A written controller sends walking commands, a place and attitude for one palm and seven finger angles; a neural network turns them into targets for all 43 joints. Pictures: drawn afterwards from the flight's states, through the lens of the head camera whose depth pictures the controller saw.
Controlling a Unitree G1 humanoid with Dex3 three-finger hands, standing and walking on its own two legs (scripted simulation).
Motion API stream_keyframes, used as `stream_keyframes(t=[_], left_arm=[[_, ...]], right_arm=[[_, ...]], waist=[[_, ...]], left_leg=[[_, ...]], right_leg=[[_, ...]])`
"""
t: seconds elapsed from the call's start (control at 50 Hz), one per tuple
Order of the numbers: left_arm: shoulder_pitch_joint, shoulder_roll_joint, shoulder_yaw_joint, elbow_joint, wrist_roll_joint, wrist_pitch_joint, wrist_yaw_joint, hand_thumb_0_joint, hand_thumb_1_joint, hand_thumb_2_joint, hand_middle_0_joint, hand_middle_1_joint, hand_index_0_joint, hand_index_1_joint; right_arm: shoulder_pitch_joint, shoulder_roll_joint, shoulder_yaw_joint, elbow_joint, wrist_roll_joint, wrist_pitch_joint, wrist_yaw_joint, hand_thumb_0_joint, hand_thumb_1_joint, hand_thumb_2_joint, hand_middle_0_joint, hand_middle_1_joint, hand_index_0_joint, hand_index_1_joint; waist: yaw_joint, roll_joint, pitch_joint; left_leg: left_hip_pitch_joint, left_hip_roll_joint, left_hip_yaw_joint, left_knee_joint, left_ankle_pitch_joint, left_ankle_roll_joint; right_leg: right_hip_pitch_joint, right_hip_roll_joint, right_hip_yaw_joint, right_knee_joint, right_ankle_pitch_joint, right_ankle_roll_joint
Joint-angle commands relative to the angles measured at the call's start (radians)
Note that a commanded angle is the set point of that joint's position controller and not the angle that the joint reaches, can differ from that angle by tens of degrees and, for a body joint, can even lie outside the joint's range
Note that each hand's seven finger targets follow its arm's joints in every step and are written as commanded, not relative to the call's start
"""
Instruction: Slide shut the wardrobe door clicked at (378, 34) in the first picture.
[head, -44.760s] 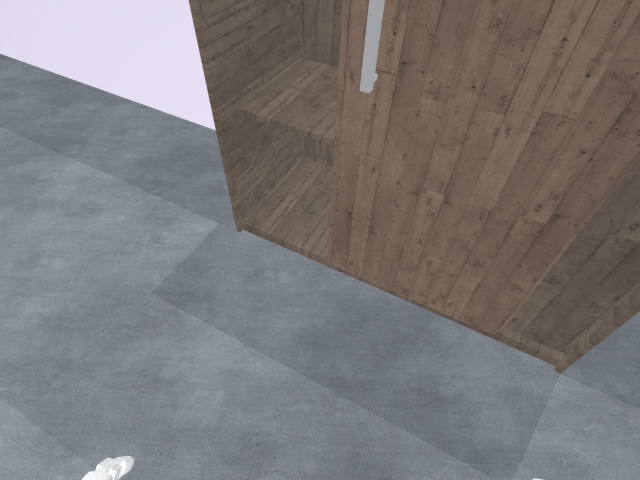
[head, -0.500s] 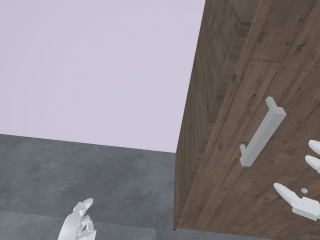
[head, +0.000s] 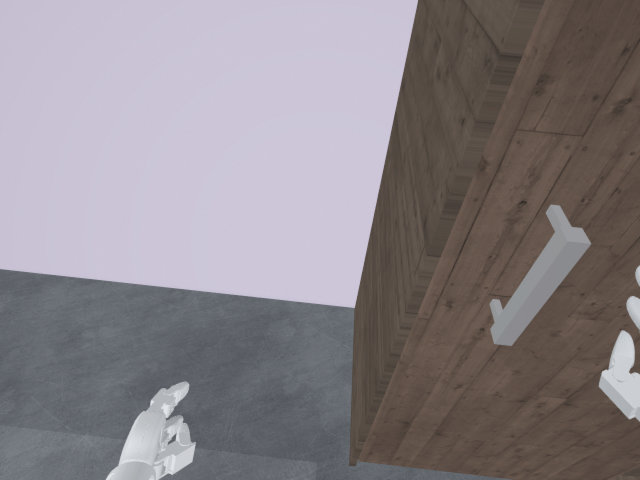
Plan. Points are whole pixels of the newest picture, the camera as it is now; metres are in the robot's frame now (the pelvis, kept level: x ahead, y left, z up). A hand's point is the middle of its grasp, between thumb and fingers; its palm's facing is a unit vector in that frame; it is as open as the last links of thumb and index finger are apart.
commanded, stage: draw the hand back to the body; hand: right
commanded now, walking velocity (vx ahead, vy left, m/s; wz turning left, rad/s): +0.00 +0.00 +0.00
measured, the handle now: (527, 279) +0.32 -0.24 +0.13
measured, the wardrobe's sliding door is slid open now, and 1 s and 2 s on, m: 0.00 0.00 0.00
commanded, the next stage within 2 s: step back with the hand held close in 0.12 s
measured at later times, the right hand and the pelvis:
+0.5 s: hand (604, 376) +0.19 -0.26 +0.15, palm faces +0.36 +0.82 -0.43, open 7.5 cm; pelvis -0.02 +0.00 +0.00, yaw +1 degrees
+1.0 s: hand out of the picture +0.09 -0.32 +0.15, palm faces +0.44 +0.79 -0.42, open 7.5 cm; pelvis -0.10 -0.05 -0.01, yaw -1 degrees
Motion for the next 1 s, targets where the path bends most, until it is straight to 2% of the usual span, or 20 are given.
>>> stream_keyframes(t=[0.0,0.2,0.22,0.24,0.26,0.3,0.36,0.44,0.52,0.54,0.58,0.62,0.7,0.8,0.84,0.86,0.9,0.92,0.96,0.98], left_arm=[[-0.128,0.106,0.037,-0.162,0.002,-0.049,0.008,0.0,0.9,0.9,-0.2,-0.3,-0.2,-0.3],[-0.138,0.106,0.039,-0.158,0.003,-0.046,0.011,0.0,0.9,0.9,-0.2,-0.3,-0.2,-0.3],[-0.138,0.111,0.039,-0.149,0.0,-0.042,0.014,0.0,0.9,0.9,-0.2,-0.3,-0.2,-0.3],[-0.141,0.131,0.038,-0.19,-0.005,-0.026,0.015,0.0,0.9,0.9,-0.2,-0.3,-0.2,-0.3],[-0.138,0.106,0.031,-0.149,0.006,-0.01,0.018,0.0,0.9,0.9,-0.2,-0.3,-0.2,-0.3],[-0.119,0.107,0.036,-0.168,0.005,0.013,0.011,0.0,0.9,0.9,-0.2,-0.3,-0.2,-0.3],[-0.111,0.118,0.049,-0.196,-0.001,0.04,0.009,0.0,0.9,0.9,-0.2,-0.3,-0.2,-0.3],[-0.115,0.12,0.052,-0.231,-0.005,0.062,0.018,0.0,0.9,0.9,-0.2,-0.3,-0.2,-0.3],[-0.116,0.124,0.055,-0.258,-0.004,0.072,0.028,0.0,0.9,0.9,-0.2,-0.3,-0.2,-0.3],[-0.114,0.117,0.054,-0.264,-0.005,0.071,0.029,0.0,0.9,0.9,-0.2,-0.3,-0.2,-0.3],[-0.105,0.123,0.058,-0.269,-0.003,0.061,0.027,0.0,0.9,0.9,-0.2,-0.3,-0.2,-0.3],[-0.101,0.13,0.062,-0.269,-0.002,0.053,0.028,0.0,0.9,0.9,-0.2,-0.3,-0.2,-0.3],[-0.085,0.14,0.068,-0.26,0.0,0.024,0.025,0.0,0.9,0.9,-0.2,-0.3,-0.2,-0.3],[-0.073,0.147,0.071,-0.246,0.002,0.006,0.026,0.0,0.9,0.9,-0.2,-0.3,-0.2,-0.3],[-0.065,0.141,0.074,-0.242,-0.002,0.003,0.027,0.0,0.9,0.9,-0.2,-0.3,-0.2,-0.3],[-0.061,0.131,0.073,-0.242,-0.001,0.002,0.024,0.0,0.9,0.9,-0.2,-0.3,-0.2,-0.3],[-0.039,0.124,0.08,-0.212,-0.002,-0.002,0.017,0.0,0.9,0.9,-0.2,-0.3,-0.2,-0.3],[-0.025,0.124,0.081,-0.189,0.008,0.0,0.011,0.0,0.9,0.9,-0.2,-0.3,-0.2,-0.3],[-0.04,0.105,0.066,-0.191,0.004,-0.011,0.009,0.0,0.9,0.9,-0.2,-0.3,-0.2,-0.3],[-0.048,0.103,0.059,-0.185,0.009,-0.016,0.014,0.0,0.9,0.9,-0.2,-0.3,-0.2,-0.3]], right_arm=[[-0.098,-0.191,-0.116,-0.22,0.0,-0.067,-0.023,0.0,-0.9,-0.9,0.2,0.3,0.2,0.3],[-0.083,-0.187,-0.117,-0.192,0.003,-0.072,-0.019,0.0,-0.9,-0.9,0.2,0.3,0.2,0.3],[-0.164,-0.229,-0.145,-0.195,0.003,-0.072,-0.024,0.0,-0.9,-0.9,0.2,0.3,0.2,0.3],[-0.347,-0.387,-0.298,-0.332,-0.011,-0.13,-0.039,0.0,-0.9,-0.9,0.2,0.3,0.2,0.3],[-0.243,-0.294,-0.234,-0.202,-0.014,-0.14,-0.031,0.0,-0.9,-0.9,0.2,0.3,0.2,0.3],[-0.124,-0.206,-0.158,-0.123,-0.027,-0.128,-0.02,0.0,-0.9,-0.9,0.2,0.3,0.2,0.3],[-0.063,-0.177,-0.131,-0.145,-0.027,-0.134,-0.015,0.0,-0.9,-0.9,0.2,0.3,0.2,0.3],[-0.012,-0.219,-0.165,-0.246,-0.024,-0.144,-0.027,0.0,-0.9,-0.9,0.2,0.3,0.2,0.3],[0.002,-0.305,-0.251,-0.343,-0.022,-0.162,-0.042,0.0,-0.9,-0.9,0.2,0.3,0.2,0.3],[0.016,-0.294,-0.251,-0.347,-0.019,-0.163,-0.043,0.0,-0.9,-0.9,0.2,0.3,0.2,0.3],[0.034,-0.292,-0.261,-0.359,-0.019,-0.172,-0.045,0.0,-0.9,-0.9,0.2,0.3,0.2,0.3],[0.06,-0.282,-0.266,-0.347,-0.015,-0.178,-0.044,0.0,-0.9,-0.9,0.2,0.3,0.2,0.3],[0.062,-0.25,-0.258,-0.318,-0.028,-0.185,-0.04,0.0,-0.9,-0.9,0.2,0.3,0.2,0.3],[0.031,-0.229,-0.235,-0.263,-0.042,-0.181,-0.037,0.0,-0.9,-0.9,0.2,0.3,0.2,0.3],[0.024,-0.233,-0.228,-0.26,-0.039,-0.182,-0.039,0.0,-0.9,-0.9,0.2,0.3,0.2,0.3],[0.022,-0.231,-0.213,-0.263,-0.037,-0.18,-0.04,0.0,-0.9,-0.9,0.2,0.3,0.2,0.3],[-0.006,-0.23,-0.191,-0.296,-0.034,-0.193,-0.049,0.0,-0.9,-0.9,0.2,0.3,0.2,0.3],[-0.035,-0.249,-0.204,-0.326,-0.035,-0.196,-0.058,0.0,-0.9,-0.9,0.2,0.3,0.2,0.3],[-0.092,-0.23,-0.171,-0.336,-0.045,-0.19,-0.067,0.0,-0.9,-0.9,0.2,0.3,0.2,0.3],[-0.129,-0.241,-0.18,-0.348,-0.046,-0.191,-0.071,0.0,-0.9,-0.9,0.2,0.3,0.2,0.3]], waist=[[0.0,-0.028,-0.075],[-0.003,0.027,-0.05],[0.004,0.021,-0.05],[0.023,0.008,0.024],[0.033,0.061,0.026],[0.031,0.104,0.008],[0.03,0.061,-0.077],[0.028,0.035,-0.142],[0.022,0.009,-0.177],[0.023,0.002,-0.183],[0.023,-0.063,-0.18],[0.024,-0.082,-0.174],[0.033,-0.12,-0.112],[0.036,-0.07,-0.063],[0.04,0.019,-0.072],[0.044,0.087,-0.067],[0.06,0.222,-0.059],[0.062,0.261,-0.072],[0.07,0.27,-0.047],[0.074,0.236,-0.03]], left_leg=[[-0.172,0.048,-0.035,-0.075,0.26,-0.005],[-0.173,0.045,-0.04,-0.097,0.239,-0.01],[-0.173,0.048,-0.047,-0.107,0.232,-0.01],[-0.265,0.11,-0.174,-0.158,0.319,-0.054],[-0.27,0.138,-0.177,-0.156,0.354,-0.053],[-0.258,0.162,-0.186,-0.132,0.421,-0.067],[-0.219,0.163,-0.151,-0.063,0.509,-0.093],[-0.214,0.127,-0.12,-0.002,0.449,-0.099],[-0.182,0.096,-0.114,0.059,0.4,-0.077],[-0.173,0.089,-0.113,0.075,0.368,-0.069],[-0.154,0.069,-0.107,0.105,0.266,-0.052],[-0.134,0.057,-0.104,0.126,0.21,-0.05],[-0.076,0.021,-0.07,0.191,0.051,-0.027],[-0.038,0.001,-0.04,0.217,-0.041,-0.011],[-0.112,0.039,-0.093,0.11,-0.072,0.008],[-0.21,0.084,-0.16,0.021,-0.134,0.033],[-0.509,0.274,-0.383,-0.181,-0.273,0.137],[-0.556,0.361,-0.447,-0.222,-0.203,0.176],[-0.486,0.385,-0.371,-0.136,0.036,0.167],[-0.458,0.354,-0.302,-0.078,0.095,0.135]], right_leg=[[0.192,-0.09,0.103,-0.044,0.212,0.034],[0.184,-0.083,0.093,-0.054,0.174,0.026],[0.179,-0.08,0.089,-0.053,0.164,0.026],[0.119,-0.091,0.11,0.012,0.089,-0.006],[0.098,-0.085,0.121,0.046,0.078,-0.007],[0.076,-0.087,0.111,0.076,0.103,-0.005],[0.088,-0.104,0.091,0.069,0.2,-0.006],[0.103,-0.139,0.115,0.034,0.304,-0.014],[0.056,-0.169,0.154,0.009,0.353,-0.021],[0.038,-0.178,0.166,-0.001,0.337,-0.022],[-0.019,-0.196,0.197,-0.043,0.236,-0.025],[-0.079,-0.21,0.215,-0.073,0.125,-0.032],[-0.266,-0.249,0.291,-0.217,-0.288,-0.034],[-0.394,-0.259,0.309,-0.295,-0.487,-0.009],[-0.321,-0.209,0.262,-0.199,-0.41,0.004],[-0.252,-0.16,0.22,-0.111,-0.36,0.022],[-0.033,-0.063,0.145,0.279,-0.208,0.058],[-0.004,-0.046,0.141,0.435,-0.183,0.065],[-0.099,-0.064,0.168,0.499,-0.229,0.054],[-0.097,-0.087,0.178,0.383,-0.225,0.049]])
